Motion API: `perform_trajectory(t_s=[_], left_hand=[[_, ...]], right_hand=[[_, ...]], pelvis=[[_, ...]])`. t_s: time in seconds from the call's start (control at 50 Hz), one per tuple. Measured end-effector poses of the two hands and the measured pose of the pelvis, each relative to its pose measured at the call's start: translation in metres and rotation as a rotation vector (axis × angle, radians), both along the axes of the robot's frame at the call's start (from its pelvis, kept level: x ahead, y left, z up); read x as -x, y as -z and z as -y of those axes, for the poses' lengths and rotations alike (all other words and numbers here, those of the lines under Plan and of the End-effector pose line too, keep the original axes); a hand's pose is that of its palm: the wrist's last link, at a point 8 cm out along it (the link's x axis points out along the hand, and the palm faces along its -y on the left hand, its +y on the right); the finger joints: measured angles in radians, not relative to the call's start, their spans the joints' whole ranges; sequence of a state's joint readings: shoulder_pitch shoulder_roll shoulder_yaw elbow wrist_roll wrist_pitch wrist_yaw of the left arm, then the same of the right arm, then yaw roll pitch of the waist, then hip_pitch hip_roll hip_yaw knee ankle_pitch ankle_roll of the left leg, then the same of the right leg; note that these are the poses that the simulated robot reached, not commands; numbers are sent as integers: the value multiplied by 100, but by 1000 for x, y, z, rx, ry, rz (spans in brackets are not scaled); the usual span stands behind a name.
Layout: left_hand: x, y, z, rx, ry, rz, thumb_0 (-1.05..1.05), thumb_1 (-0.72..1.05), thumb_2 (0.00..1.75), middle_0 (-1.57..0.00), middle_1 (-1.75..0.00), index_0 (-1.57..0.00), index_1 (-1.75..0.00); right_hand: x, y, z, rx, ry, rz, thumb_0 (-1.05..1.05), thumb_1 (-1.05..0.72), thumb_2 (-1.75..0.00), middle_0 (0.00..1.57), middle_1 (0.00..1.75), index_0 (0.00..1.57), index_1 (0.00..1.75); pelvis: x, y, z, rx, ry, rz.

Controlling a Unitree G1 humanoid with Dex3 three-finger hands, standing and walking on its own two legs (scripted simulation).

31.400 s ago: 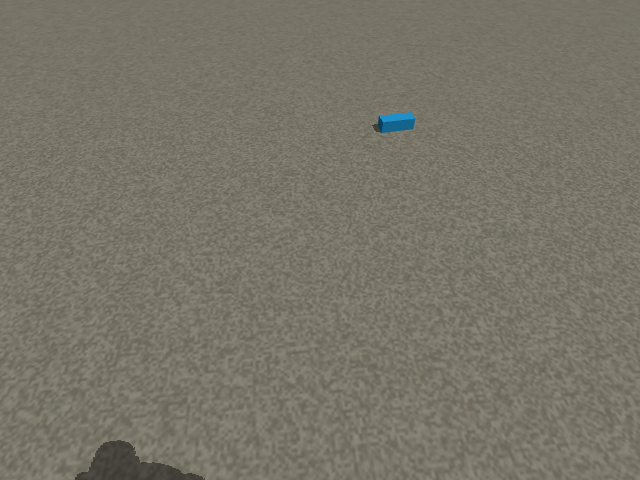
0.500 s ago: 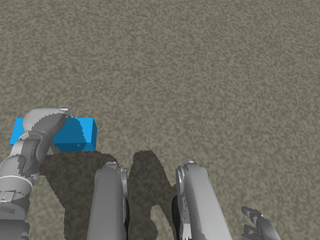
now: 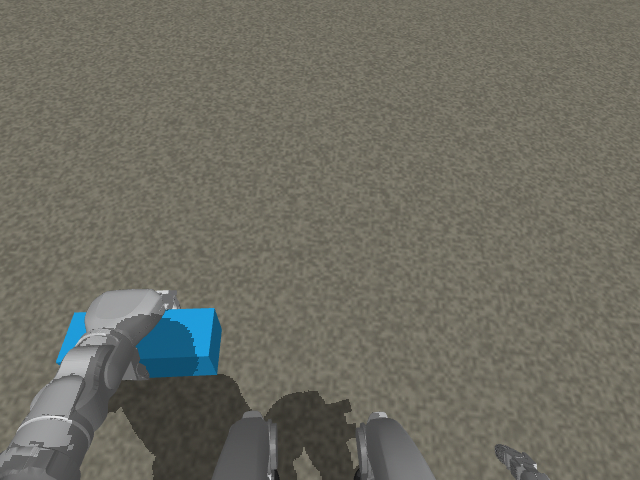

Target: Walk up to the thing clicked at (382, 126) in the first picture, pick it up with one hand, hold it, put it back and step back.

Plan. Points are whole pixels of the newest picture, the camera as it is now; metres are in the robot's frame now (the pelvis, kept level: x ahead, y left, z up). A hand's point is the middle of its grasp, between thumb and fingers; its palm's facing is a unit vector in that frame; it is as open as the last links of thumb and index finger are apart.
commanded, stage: lift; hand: left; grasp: from above
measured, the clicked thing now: (147, 344) +0.34 +0.25 -0.11
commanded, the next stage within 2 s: hold in 0.48 s
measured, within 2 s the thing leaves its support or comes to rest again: neither
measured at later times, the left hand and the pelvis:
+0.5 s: hand (131, 300) +0.35 +0.23 +0.02, palm faces -0.45 -0.04 -0.89, open 10.4 cm; pelvis +0.03 +0.00 +0.09, yaw +0 degrees
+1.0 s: hand (124, 275) +0.35 +0.22 +0.07, palm faces -0.46 -0.02 -0.89, open 10.4 cm; pelvis +0.05 +0.00 +0.12, yaw +0 degrees
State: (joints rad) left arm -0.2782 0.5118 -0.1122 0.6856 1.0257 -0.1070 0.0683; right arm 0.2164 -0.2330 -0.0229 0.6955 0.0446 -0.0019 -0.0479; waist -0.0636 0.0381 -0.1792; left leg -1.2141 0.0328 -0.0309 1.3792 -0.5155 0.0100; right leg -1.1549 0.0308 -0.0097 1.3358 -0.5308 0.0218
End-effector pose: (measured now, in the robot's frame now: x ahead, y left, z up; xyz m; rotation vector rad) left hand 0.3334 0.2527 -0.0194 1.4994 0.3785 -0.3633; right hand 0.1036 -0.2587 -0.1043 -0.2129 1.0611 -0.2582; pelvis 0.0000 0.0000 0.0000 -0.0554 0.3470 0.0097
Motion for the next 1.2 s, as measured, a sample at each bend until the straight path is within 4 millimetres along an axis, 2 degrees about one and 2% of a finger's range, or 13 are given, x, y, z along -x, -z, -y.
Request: perform_trajectory(t_s=[0.28,0.5,0.88,1.2], left_hand=[[-11,-61,16,-6,8,19,0,-6,62,-62,-67,-63,-64],[-18,-95,20,-2,-6,4,-1,-7,62,-62,-67,-64,-64],[-29,-134,25,-6,23,5,-1,-6,63,-62,-67,-63,-64],[-21,-151,32,-3,42,-4,-1,-7,63,-62,-67,-63,-64]], right_hand=[[-4,-57,2,-16,14,1,1,-92,-91,20,30,20,30],[-16,-87,0,-33,18,17,1,-92,-90,20,30,20,30],[-51,-112,1,-42,14,71,1,-91,-90,20,30,20,30],[-63,-120,1,-53,5,105,1,-91,-90,20,30,20,30]], pelvis=[[-21,-60,-1,-19,2,101],[-34,-91,-1,-32,5,157],[-52,-114,-1,-43,11,220],[-51,-121,1,-50,16,256]])
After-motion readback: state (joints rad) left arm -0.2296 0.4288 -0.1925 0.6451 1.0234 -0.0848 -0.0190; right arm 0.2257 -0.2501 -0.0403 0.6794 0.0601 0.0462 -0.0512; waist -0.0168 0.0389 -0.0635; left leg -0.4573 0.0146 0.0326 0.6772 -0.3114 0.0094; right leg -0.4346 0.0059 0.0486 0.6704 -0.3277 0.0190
